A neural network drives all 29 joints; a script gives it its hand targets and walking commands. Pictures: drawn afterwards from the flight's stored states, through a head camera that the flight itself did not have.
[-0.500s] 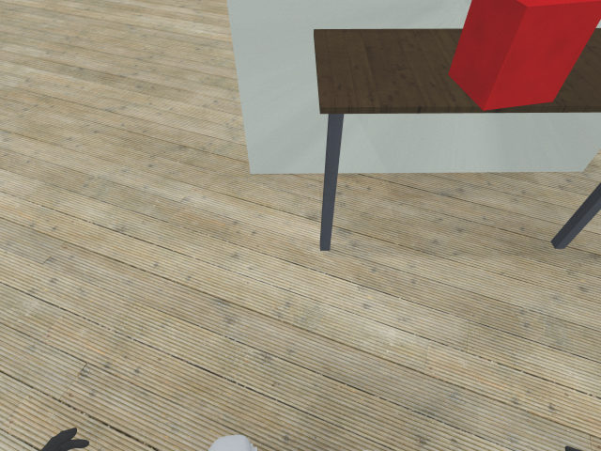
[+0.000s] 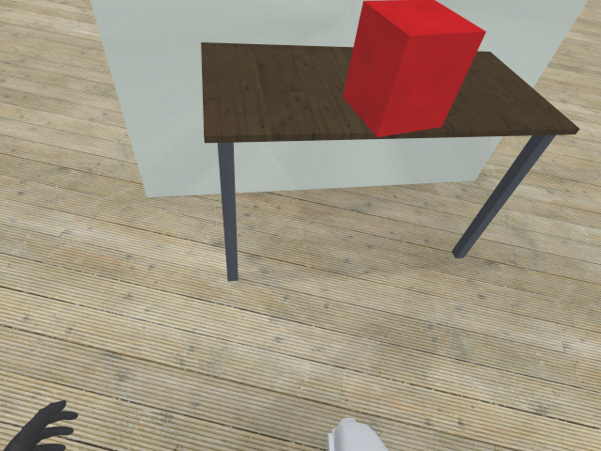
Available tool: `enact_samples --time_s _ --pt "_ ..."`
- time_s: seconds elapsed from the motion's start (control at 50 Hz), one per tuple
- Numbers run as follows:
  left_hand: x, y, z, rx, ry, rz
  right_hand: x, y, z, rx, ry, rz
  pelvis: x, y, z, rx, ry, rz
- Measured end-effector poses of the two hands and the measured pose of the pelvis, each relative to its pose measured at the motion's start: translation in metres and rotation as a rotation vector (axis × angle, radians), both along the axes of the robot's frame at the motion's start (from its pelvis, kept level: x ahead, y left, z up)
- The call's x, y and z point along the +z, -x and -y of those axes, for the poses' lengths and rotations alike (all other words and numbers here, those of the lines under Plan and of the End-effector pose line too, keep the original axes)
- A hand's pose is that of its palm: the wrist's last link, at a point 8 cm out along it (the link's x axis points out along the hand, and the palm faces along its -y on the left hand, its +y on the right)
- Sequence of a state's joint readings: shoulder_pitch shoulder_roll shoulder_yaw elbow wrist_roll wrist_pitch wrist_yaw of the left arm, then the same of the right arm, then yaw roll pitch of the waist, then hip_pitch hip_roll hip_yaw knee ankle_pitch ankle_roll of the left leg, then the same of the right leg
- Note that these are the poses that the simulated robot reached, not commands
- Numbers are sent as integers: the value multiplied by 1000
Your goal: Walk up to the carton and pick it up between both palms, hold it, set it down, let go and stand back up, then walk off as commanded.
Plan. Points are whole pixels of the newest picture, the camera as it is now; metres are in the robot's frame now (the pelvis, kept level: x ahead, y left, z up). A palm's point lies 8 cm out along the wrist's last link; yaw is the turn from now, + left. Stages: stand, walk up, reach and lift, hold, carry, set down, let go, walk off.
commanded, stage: walk up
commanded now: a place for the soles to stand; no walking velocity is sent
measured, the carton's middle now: (405, 68) +0.96 -0.30 +0.07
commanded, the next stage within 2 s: none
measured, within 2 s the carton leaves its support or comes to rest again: neither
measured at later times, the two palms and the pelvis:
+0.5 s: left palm (149, 424) +0.19 +0.20 -0.12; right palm (590, 376) +0.23 -0.48 -0.07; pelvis +0.15 -0.13 -0.01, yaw +2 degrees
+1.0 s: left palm (274, 327) +0.33 +0.03 -0.09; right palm out of the picture +0.37 -0.67 -0.09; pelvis +0.28 -0.32 -0.01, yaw +2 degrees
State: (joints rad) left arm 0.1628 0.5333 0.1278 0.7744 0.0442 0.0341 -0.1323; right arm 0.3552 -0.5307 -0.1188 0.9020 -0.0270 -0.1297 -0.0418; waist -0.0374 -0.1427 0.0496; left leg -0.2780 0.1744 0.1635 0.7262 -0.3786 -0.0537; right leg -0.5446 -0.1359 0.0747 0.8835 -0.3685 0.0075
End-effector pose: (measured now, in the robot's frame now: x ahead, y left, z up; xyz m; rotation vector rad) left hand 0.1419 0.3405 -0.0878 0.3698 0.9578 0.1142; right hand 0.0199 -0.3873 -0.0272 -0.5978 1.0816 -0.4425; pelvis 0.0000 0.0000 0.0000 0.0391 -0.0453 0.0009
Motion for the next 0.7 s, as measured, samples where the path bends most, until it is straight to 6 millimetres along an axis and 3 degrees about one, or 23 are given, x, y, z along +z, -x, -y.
enact_samples --time_s 0.08,0.14,0.28,0.34,0.4,0.52,0.62,0.7 --pt "8 -41 36 -9 -39 26 -23 -21 49 -28 -16 -13 -12 -28 40 -6 12 0" --pt "10 -50 61 18 -67 48 -46 -54 71 -17 -49 -31 -19 -47 66 1 43 11" --pt "18 -13 90 150 -86 -76 -55 -156 57 106 -182 10 2 -91 98 9 42 -10" --pt "14 -5 97 182 -90 -124 -54 -185 53 156 -202 3 5 -109 109 18 51 -18" --pt "0 -9 105 198 -70 -156 -51 -207 56 183 -193 -1 1 -126 118 37 56 -21" --pt "-29 -60 149 123 2 -184 -35 -211 98 107 -99 22 -6 -155 138 22 18 3" --pt "-26 -130 179 52 15 -96 -8 -201 147 39 -22 18 -1 -178 168 12 14 8" --pt "-18 -179 202 19 6 -28 -3 -197 190 10 7 -12 -5 -194 199 4 11 7"
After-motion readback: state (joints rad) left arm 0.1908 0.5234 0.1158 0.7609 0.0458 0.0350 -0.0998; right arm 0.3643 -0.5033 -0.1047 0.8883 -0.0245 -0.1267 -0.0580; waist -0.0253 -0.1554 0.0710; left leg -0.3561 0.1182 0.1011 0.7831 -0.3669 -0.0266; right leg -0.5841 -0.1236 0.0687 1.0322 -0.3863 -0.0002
